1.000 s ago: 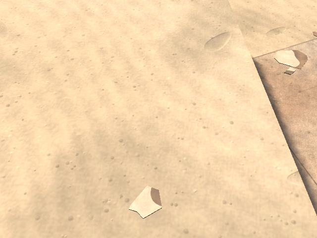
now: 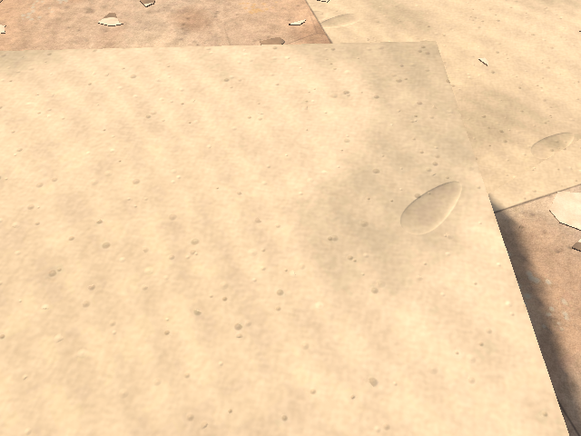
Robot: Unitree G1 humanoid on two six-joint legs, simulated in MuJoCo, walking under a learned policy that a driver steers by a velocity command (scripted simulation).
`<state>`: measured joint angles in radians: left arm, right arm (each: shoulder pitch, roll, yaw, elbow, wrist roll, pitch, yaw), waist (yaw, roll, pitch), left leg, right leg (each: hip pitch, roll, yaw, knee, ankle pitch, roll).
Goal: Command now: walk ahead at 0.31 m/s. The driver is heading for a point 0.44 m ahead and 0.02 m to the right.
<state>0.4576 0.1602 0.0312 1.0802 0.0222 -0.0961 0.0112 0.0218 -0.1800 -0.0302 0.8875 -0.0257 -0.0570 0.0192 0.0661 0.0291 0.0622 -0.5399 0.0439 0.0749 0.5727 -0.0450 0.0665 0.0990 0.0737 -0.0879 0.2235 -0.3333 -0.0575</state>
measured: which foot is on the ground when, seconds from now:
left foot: up 0.00-0.02, down 0.04-1.00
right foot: down 0.00-0.06, up 0.08-0.42, down 0.44-0.82, up 0.84-1.00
